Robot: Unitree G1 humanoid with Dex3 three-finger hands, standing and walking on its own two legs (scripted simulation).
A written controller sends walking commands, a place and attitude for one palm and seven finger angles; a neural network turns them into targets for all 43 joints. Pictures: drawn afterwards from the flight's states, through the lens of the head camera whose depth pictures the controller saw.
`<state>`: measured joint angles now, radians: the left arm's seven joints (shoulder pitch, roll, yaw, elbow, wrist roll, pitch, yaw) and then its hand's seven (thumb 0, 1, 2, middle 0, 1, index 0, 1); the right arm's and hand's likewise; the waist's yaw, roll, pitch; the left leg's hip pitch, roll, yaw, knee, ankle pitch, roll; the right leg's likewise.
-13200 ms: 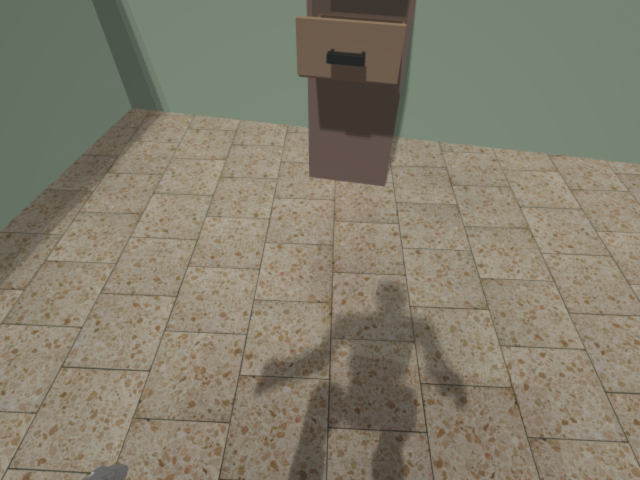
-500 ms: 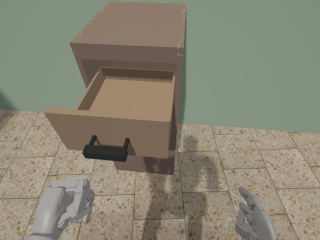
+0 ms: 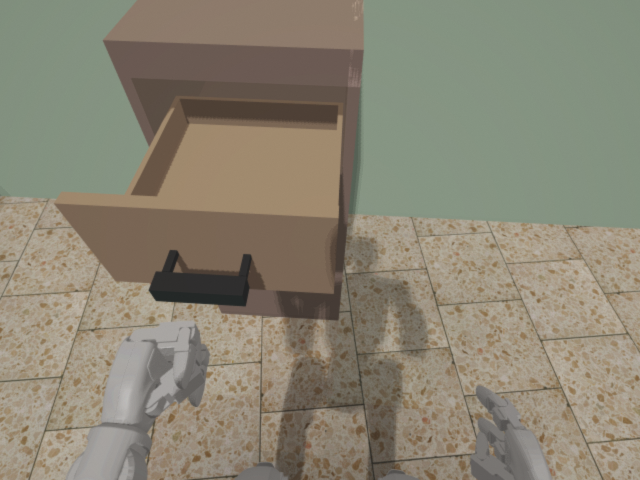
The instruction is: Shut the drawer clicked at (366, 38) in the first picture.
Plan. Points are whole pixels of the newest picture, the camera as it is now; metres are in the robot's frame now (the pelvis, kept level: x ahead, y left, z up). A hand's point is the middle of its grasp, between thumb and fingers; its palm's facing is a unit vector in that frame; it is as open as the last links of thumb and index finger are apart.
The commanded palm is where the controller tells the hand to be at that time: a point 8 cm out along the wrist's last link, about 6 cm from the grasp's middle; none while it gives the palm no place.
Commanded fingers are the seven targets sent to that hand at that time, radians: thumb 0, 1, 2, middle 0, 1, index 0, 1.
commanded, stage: bring the fist close to the handle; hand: left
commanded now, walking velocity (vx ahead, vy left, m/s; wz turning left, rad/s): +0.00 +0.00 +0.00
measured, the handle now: (205, 273) +0.37 +0.17 +0.04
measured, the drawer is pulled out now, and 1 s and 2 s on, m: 0.27 0.27 0.16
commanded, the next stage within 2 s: push the drawer shut in 0.64 s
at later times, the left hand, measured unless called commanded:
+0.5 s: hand (220, 357) +0.25 +0.13 +0.04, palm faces -0.05 -1.00 -0.04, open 3.3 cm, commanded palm +0.23 +0.19 +0.04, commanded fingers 0.00 0.90 0.90 -1.40 -1.60 -1.40 -1.60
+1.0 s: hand (220, 340) +0.27 +0.13 +0.03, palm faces -0.06 -1.00 -0.04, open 3.3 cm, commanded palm +0.26 +0.19 +0.04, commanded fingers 0.00 0.90 0.90 -1.40 -1.60 -1.40 -1.60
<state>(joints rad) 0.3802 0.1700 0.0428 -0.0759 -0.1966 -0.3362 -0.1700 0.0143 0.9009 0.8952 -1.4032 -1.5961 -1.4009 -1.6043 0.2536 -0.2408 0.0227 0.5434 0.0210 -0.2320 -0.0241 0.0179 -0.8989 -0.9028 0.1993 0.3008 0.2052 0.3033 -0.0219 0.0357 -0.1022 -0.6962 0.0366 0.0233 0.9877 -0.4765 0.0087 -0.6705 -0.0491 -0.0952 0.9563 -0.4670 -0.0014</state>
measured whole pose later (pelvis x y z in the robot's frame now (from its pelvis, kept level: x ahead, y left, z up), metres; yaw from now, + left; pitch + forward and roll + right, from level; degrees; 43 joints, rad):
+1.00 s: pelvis +0.00 -0.01 -0.02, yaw +0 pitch +15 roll -1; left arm 0.15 0.19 0.06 0.11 -0.19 -0.36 -0.15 0.01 0.90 0.90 -1.40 -1.60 -1.40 -1.60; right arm 0.22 -0.25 0.02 0.53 0.02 -0.14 -0.02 0.02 -0.90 -0.90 0.20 0.30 0.20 0.30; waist -0.03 0.04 -0.13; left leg -0.84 0.05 0.01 1.09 -0.51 -0.01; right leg -0.81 -0.04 -0.10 1.07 -0.51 -0.02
